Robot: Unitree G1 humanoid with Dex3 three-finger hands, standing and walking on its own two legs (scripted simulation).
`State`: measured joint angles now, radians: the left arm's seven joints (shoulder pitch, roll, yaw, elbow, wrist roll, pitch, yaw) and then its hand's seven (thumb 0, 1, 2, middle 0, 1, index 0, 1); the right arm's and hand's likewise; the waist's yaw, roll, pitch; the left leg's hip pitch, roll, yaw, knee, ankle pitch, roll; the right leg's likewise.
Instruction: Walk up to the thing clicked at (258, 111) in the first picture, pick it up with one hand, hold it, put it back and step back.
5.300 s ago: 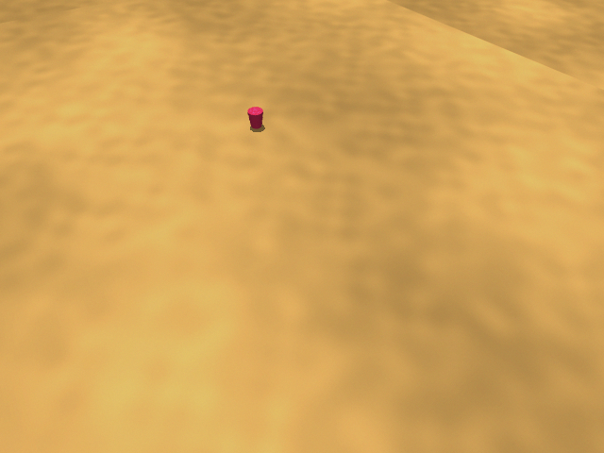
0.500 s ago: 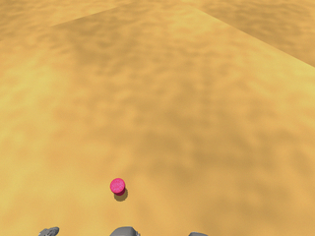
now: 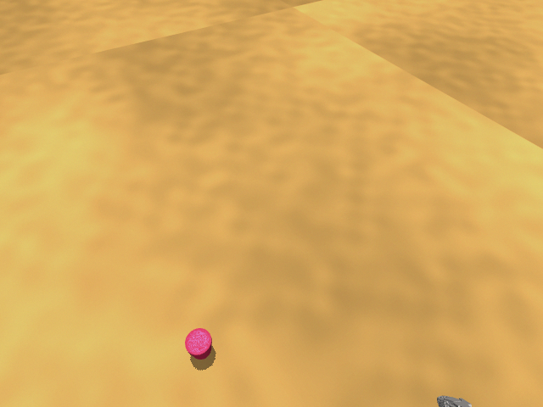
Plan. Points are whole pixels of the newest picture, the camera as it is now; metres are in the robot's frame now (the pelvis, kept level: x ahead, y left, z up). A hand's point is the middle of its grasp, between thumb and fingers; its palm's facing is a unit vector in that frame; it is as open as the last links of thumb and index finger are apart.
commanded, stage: walk up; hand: left
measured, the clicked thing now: (200, 346) +0.42 +0.24 -0.73
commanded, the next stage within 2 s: stand in 0.90 s
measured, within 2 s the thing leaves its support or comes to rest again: neither
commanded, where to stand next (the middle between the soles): +0.04 +0.01 m, yaw -1 degrees
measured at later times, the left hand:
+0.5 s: hand out of the picture +0.09 +0.25 -0.15, palm faces -0.02 -0.94 -0.33, open 7.4 cm
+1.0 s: hand out of the picture +0.09 +0.25 -0.15, palm faces -0.01 -0.94 -0.33, open 7.4 cm
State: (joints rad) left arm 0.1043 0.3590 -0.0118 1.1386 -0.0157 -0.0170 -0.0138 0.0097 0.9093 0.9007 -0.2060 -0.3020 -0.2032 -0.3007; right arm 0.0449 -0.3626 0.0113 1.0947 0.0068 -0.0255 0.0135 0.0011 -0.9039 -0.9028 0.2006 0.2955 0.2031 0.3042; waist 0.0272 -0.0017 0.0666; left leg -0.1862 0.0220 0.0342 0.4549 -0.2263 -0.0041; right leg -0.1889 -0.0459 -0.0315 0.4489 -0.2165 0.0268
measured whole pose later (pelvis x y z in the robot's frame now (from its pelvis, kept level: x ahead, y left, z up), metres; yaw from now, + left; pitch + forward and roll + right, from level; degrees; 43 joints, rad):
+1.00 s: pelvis +0.01 +0.00 +0.01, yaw +0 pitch -2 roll +0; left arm 0.08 0.34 0.01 1.16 0.00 -0.01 -0.01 0.01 0.91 0.90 -0.21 -0.30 -0.20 -0.30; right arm 0.09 -0.35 0.00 1.15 -0.01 -0.02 0.01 0.00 -0.91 -0.90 0.20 0.30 0.20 0.30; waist 0.00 0.00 0.04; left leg -0.11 0.02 0.04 0.31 -0.17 -0.01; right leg -0.12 -0.04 -0.03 0.33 -0.17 0.03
